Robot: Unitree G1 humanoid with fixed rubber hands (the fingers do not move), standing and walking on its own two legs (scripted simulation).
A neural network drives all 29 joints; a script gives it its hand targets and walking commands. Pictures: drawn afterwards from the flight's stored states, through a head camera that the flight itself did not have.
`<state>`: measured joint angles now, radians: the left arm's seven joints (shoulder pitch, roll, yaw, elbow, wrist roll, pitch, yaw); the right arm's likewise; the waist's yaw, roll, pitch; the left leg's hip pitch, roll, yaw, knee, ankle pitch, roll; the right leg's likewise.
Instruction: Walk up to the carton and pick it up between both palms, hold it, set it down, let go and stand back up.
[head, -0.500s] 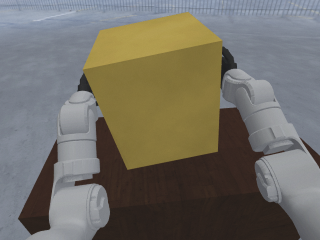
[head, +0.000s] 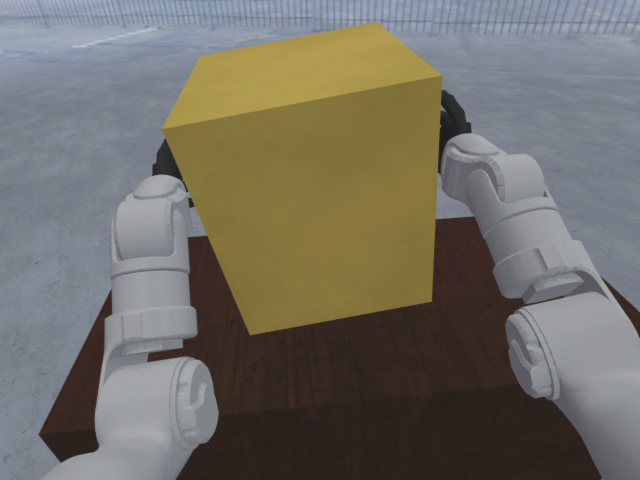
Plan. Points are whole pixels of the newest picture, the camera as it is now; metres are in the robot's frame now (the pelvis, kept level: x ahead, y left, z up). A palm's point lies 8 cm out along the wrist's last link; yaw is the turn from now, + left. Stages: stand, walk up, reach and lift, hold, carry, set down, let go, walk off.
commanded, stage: hold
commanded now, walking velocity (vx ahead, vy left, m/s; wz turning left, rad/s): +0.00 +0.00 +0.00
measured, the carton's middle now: (313, 176) +0.41 +0.00 +0.25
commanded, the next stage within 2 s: none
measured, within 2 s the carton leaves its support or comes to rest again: neither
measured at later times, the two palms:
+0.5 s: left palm (171, 190) +0.36 +0.17 +0.27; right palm (452, 149) +0.37 -0.16 +0.30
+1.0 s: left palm (173, 189) +0.36 +0.17 +0.27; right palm (454, 150) +0.36 -0.16 +0.30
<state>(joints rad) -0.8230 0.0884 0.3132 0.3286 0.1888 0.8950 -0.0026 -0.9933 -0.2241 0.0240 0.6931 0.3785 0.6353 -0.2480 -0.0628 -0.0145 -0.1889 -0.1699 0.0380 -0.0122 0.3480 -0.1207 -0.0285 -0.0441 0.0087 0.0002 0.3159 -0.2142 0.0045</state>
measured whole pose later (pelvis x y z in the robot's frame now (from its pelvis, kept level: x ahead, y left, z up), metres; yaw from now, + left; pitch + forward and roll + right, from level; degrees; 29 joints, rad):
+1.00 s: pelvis +0.00 +0.00 +0.00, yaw +0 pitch -3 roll -1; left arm -0.82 0.08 0.31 0.34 0.18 0.89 0.01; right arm -1.00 -0.24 0.04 0.70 0.39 0.64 -0.25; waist -0.07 -0.01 -0.20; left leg -0.17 0.03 -0.02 0.35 -0.13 -0.03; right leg -0.04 0.01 0.01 0.31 -0.21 0.01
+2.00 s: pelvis +0.00 +0.00 +0.00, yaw +0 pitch -3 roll -1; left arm -0.83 0.09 0.31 0.36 0.18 0.88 0.01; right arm -1.00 -0.24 0.05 0.72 0.40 0.64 -0.25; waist -0.07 -0.01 -0.21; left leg -0.17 0.03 -0.03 0.35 -0.13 -0.03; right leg -0.05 0.01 0.02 0.31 -0.21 0.01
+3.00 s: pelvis +0.00 +0.00 +0.00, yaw +0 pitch -2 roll -1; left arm -0.84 0.09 0.30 0.37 0.18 0.88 0.01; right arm -1.01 -0.24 0.05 0.73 0.40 0.65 -0.25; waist -0.07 -0.01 -0.21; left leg -0.18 0.03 -0.04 0.35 -0.13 -0.03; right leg -0.05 0.02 0.03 0.30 -0.21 0.01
